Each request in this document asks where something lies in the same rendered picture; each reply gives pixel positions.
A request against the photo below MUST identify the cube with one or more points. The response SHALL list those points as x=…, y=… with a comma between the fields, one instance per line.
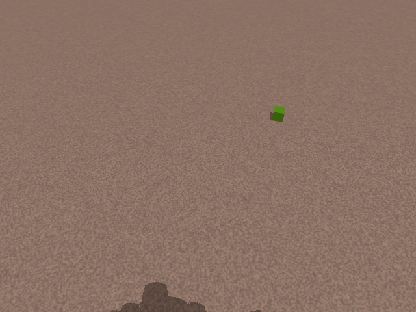
x=278, y=114

